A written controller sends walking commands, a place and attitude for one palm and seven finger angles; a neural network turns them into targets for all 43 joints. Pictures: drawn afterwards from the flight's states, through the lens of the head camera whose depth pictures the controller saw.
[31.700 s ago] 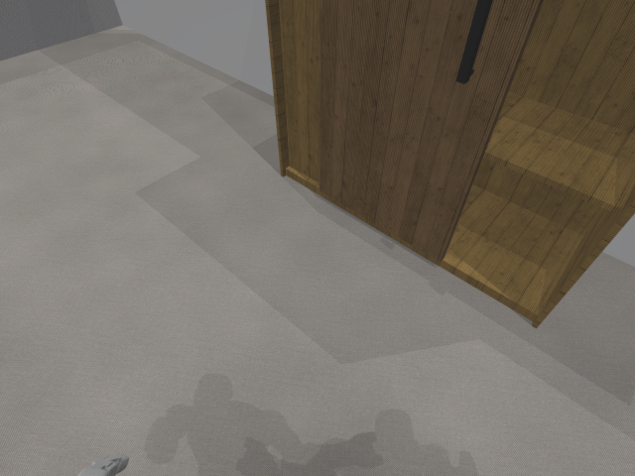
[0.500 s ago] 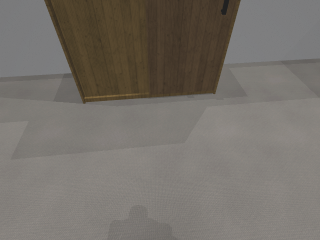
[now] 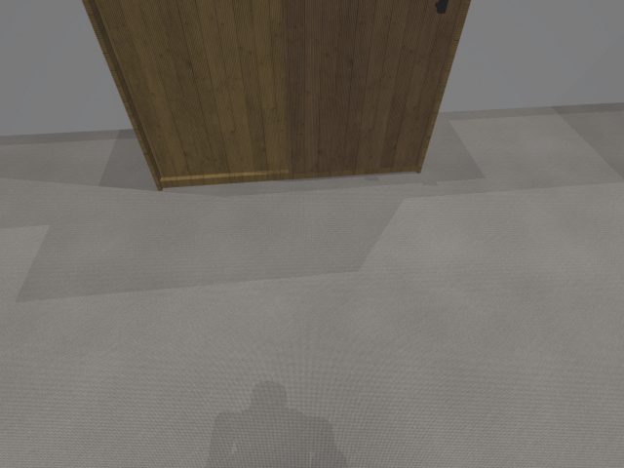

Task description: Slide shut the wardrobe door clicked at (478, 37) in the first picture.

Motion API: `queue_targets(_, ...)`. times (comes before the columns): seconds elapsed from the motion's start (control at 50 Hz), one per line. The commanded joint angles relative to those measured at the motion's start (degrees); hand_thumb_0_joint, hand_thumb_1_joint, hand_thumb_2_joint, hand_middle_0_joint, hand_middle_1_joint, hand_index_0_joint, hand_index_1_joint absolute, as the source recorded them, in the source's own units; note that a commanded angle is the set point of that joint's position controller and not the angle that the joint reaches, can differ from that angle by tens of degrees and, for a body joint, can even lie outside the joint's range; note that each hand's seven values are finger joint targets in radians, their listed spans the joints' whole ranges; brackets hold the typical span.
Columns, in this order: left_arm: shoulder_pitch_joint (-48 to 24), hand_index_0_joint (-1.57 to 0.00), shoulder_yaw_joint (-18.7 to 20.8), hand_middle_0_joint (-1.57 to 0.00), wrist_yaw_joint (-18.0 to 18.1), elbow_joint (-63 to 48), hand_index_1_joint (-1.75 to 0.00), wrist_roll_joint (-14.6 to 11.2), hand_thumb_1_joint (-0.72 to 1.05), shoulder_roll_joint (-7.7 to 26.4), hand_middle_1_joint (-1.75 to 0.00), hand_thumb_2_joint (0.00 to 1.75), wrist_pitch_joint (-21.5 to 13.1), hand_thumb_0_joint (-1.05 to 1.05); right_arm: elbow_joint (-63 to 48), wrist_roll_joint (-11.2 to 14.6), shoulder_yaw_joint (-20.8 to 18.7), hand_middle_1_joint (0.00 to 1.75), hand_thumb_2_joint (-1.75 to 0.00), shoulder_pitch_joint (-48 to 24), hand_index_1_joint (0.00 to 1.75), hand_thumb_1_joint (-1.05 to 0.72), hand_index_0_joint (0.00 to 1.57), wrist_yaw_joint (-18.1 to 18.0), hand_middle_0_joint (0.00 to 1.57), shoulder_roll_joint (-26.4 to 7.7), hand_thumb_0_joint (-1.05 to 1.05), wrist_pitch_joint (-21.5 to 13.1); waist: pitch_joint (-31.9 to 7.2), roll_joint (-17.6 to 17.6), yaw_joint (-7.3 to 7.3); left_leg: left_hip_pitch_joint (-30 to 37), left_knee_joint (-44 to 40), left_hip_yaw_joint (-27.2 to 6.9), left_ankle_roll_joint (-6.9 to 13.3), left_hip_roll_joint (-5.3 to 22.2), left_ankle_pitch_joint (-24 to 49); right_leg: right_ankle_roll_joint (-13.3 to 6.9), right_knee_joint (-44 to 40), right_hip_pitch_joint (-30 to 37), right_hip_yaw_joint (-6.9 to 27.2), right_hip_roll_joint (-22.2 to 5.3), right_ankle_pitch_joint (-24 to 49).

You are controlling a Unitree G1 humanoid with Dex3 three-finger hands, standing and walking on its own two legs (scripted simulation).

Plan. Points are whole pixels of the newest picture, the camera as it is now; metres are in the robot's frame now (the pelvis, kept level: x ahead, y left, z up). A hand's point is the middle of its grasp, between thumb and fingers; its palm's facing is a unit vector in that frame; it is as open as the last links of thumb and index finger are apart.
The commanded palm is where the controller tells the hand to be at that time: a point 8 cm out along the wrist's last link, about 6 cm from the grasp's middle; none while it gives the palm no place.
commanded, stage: look to check the result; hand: left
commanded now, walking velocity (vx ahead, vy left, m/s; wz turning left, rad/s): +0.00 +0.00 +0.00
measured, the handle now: out of the picture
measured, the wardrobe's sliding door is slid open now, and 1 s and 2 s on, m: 0.00 0.00 0.00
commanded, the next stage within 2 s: none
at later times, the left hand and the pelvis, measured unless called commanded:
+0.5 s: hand out of the picture +0.00 +0.16 -0.18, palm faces +0.03 -0.99 -0.15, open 7.4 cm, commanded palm none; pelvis +0.01 +0.00 +0.00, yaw +0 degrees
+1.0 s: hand out of the picture +0.00 +0.17 -0.18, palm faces +0.02 -0.99 -0.17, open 7.4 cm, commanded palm none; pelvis +0.01 +0.01 +0.00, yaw +0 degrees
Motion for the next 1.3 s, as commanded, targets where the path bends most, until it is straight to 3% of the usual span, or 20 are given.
queue_targets(0.0, 4.45, -0.20, 0.94, -0.20, 0.54, -0.86, -0.30, 0.07, 0.90, 4.88, -0.30, 0.90, -0.49, 0.00, -0.57, -0.17, -0.70, 0.30, -0.90, 5.11, 0.30, -0.90, 0.20, -0.57, 0.20, -4.76, 0.00, -0.76, 2.05, -0.91, 0.10, -0.73, -4.76, -8.64, 0.15, 8.16, 5.42, -1.22, -4.10, -1.21, 7.10, -6.14, 4.36)
queue_targets(0.34, 4.28, -0.20, 1.00, -0.20, 0.60, -0.69, -0.30, 0.06, 0.90, 5.43, -0.30, 0.90, -0.47, 0.00, 0.18, -0.13, -0.56, 0.30, -0.90, 4.38, 0.30, -0.90, 0.20, -0.67, 0.20, -5.15, 0.00, -0.79, 3.57, -0.29, 0.14, -0.24, -5.85, -8.73, 0.04, 8.23, 5.70, -1.02, -4.89, -0.58, 6.69, -6.35, 4.02)
queue_targets(0.64, 3.52, -0.20, 1.30, -0.20, 0.56, -0.59, -0.30, 0.06, 0.90, 6.00, -0.30, 0.90, -0.47, 0.00, 0.14, -0.10, -0.70, 0.30, -0.90, 4.23, 0.30, -0.90, 0.20, -0.82, 0.20, -6.12, 0.00, -1.10, 2.54, -0.07, 0.11, 0.46, -6.19, -9.31, 0.10, 8.39, 7.29, -0.95, -4.75, 0.68, 6.47, -6.39, 4.52)
queue_targets(0.82, 2.98, -0.20, 1.35, -0.20, 0.51, -0.68, -0.30, 0.16, 0.90, 6.57, -0.30, 0.90, -0.35, 0.00, 0.09, -0.09, -0.88, 0.30, -0.90, 3.58, 0.30, -0.90, 0.20, -0.70, 0.20, -6.79, 0.00, -0.97, 3.70, -0.15, 0.06, -0.02, -7.01, -9.42, 0.04, 8.44, 4.36, -0.79, -5.08, -0.27, 6.45, -6.36, 2.55)
queue_targets(1.28, 0.12, -0.20, 1.66, -0.20, 0.28, -1.16, -0.30, 0.23, 0.90, 9.45, -0.30, 0.90, -0.47, 0.00, -0.60, -0.01, -1.32, 0.30, -0.90, 0.32, 0.30, -0.90, 0.20, -0.45, 0.20, -9.82, 0.00, -1.22, 1.34, -0.50, 0.09, 1.89, -7.07, -9.77, -0.06, 8.89, 7.52, -0.59, -4.92, 0.82, 6.30, -6.84, 4.38)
